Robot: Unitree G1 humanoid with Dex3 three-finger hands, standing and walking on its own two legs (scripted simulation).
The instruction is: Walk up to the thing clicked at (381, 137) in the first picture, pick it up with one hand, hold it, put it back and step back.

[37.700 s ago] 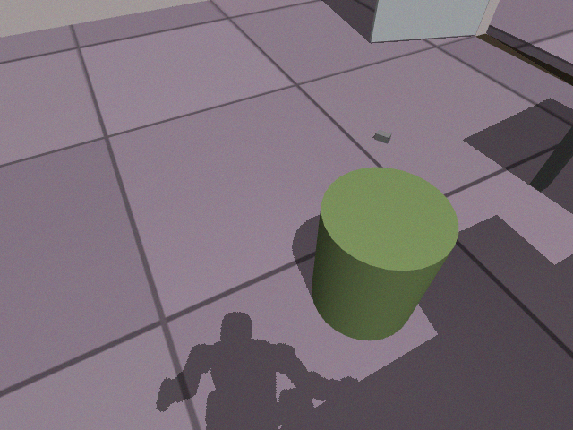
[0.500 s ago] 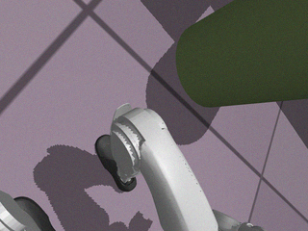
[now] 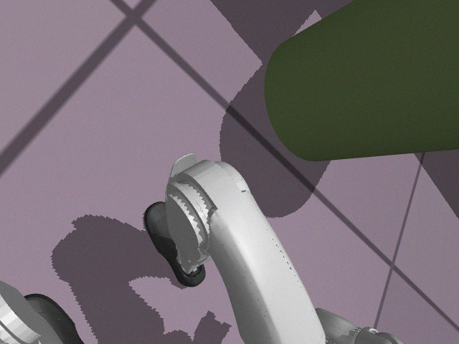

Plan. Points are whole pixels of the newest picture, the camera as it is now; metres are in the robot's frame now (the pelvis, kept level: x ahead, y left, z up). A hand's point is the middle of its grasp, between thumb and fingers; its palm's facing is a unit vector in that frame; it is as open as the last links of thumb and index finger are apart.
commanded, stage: settle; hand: left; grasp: from above
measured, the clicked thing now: out of the picture +0.47 +0.31 -0.30
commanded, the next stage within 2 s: lift in 0.80 s
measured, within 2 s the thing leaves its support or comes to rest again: leaves its support in 0.24 s
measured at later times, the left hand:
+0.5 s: hand out of the picture +0.46 +0.32 -0.21, palm faces -0.06 -0.42 -0.91, open 7.2 cm
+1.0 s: hand out of the picture +0.46 +0.31 -0.14, palm faces -0.09 -0.42 -0.90, open 7.3 cm
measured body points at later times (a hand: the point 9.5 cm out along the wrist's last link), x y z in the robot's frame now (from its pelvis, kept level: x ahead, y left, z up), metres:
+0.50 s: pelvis +0.00 +0.00 +0.02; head +0.30 +0.10 +0.34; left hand +0.47 +0.34 -0.15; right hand +0.00 -0.25 -0.04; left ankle +0.06 +0.13 -0.28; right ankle +0.13 -0.12 -0.28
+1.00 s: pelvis +0.00 -0.01 +0.03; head +0.27 +0.06 +0.38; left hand +0.46 +0.33 -0.09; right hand +0.00 -0.27 -0.06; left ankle +0.06 +0.13 -0.28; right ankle +0.13 -0.12 -0.28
